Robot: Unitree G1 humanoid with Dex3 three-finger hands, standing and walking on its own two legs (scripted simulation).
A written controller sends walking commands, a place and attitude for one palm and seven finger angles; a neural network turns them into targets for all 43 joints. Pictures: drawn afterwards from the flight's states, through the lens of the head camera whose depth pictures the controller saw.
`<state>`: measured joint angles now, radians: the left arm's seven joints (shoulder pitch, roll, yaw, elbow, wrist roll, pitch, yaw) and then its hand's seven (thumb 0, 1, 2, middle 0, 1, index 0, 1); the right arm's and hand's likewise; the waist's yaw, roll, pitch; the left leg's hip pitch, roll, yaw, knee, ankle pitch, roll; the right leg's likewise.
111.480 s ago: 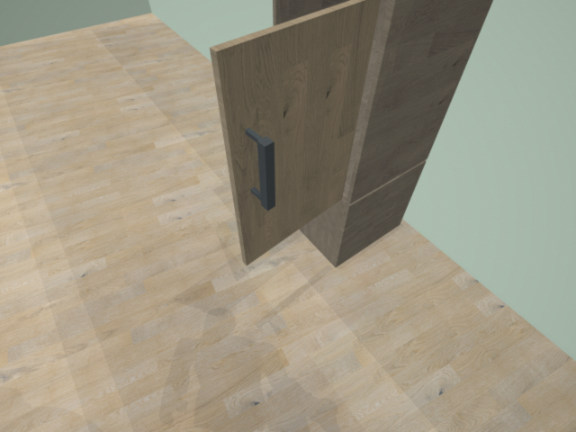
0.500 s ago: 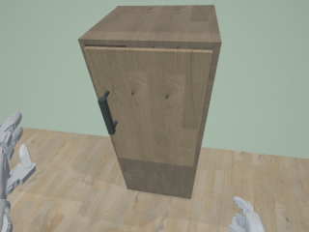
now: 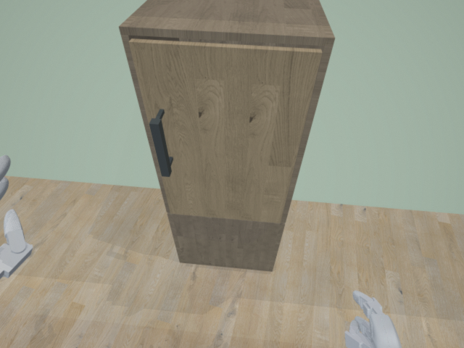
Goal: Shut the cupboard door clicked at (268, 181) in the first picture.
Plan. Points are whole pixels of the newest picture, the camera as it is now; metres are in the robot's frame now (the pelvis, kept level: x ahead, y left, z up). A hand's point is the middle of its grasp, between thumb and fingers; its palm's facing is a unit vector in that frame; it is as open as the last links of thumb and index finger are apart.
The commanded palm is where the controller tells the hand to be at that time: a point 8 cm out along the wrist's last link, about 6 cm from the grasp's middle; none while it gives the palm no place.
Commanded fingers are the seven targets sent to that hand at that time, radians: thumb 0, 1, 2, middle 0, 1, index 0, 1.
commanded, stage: step back with the hand held close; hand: left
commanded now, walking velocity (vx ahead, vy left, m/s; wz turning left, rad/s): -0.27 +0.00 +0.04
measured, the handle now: (163, 144) +0.58 +0.21 +0.01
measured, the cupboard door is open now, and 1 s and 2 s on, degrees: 0 0 0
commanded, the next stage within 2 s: stop stepping back and stand still in 0.46 s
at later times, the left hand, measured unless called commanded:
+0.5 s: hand out of the picture +0.07 +0.30 +0.17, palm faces +0.53 -0.73 -0.43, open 7.4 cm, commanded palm +0.00 +0.32 +0.18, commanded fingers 0.00 0.90 0.90 -0.20 -0.30 -0.20 -0.30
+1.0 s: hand out of the picture -0.04 +0.30 +0.17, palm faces +0.51 -0.80 -0.32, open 7.4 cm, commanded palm -0.14 +0.33 +0.18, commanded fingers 0.00 0.90 0.90 -0.20 -0.30 -0.20 -0.30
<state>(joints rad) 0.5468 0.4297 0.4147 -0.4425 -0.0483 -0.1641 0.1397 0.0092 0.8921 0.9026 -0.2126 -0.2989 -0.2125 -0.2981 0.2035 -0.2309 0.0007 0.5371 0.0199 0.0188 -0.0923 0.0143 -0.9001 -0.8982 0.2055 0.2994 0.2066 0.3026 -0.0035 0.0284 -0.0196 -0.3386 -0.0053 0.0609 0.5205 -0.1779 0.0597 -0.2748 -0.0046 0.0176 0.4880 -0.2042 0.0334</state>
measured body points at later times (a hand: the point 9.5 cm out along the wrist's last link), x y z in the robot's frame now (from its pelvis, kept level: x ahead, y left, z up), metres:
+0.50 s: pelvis -0.11 +0.01 -0.01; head -0.12 +0.03 +0.44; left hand +0.04 +0.34 +0.20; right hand +0.08 -0.22 -0.07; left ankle +0.03 +0.09 -0.73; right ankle -0.10 -0.14 -0.70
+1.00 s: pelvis -0.26 +0.02 -0.01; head -0.30 +0.03 +0.44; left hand -0.08 +0.34 +0.19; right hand -0.10 -0.21 -0.09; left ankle -0.08 +0.09 -0.72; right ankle -0.30 -0.09 -0.73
